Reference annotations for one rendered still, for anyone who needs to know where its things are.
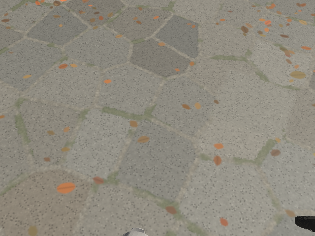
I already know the right robot hand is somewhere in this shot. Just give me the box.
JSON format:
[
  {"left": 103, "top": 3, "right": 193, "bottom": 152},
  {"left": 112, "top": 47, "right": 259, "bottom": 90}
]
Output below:
[{"left": 294, "top": 215, "right": 315, "bottom": 232}]

